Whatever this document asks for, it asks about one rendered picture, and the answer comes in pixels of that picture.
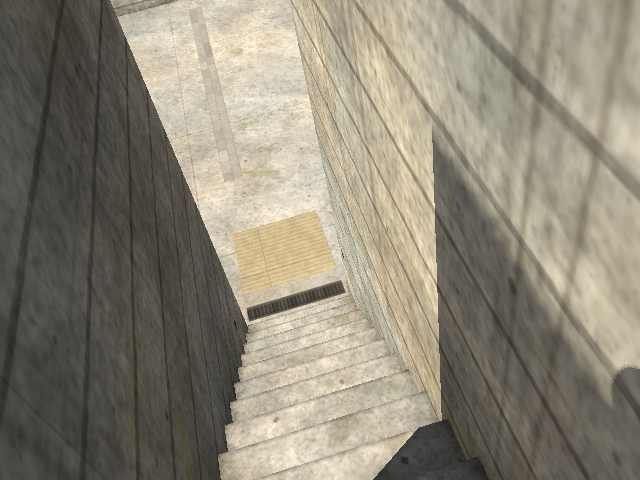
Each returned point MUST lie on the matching stairs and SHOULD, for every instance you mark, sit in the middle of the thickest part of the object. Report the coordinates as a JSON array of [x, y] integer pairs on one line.
[[321, 398]]

